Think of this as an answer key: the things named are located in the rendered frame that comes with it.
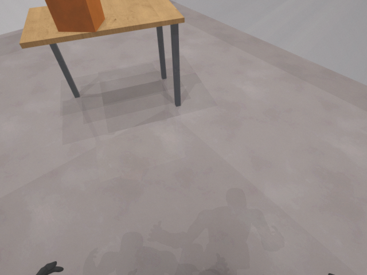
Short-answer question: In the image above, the carton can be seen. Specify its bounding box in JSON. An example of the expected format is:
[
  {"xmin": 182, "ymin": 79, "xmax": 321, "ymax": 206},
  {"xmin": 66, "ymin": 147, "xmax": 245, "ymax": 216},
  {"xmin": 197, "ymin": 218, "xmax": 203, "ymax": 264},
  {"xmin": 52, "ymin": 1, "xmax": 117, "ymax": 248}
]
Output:
[{"xmin": 45, "ymin": 0, "xmax": 105, "ymax": 32}]

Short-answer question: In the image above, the robot left hand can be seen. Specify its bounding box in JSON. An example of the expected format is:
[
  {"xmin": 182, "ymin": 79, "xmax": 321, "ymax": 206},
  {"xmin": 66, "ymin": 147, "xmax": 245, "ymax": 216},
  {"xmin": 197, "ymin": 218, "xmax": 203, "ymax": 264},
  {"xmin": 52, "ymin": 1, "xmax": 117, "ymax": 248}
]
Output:
[{"xmin": 36, "ymin": 261, "xmax": 64, "ymax": 275}]

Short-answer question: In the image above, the table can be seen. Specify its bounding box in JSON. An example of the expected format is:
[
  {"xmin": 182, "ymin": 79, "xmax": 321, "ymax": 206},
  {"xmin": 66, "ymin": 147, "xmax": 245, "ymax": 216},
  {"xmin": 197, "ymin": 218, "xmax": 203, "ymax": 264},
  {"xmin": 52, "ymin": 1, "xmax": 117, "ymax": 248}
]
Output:
[{"xmin": 19, "ymin": 0, "xmax": 185, "ymax": 107}]

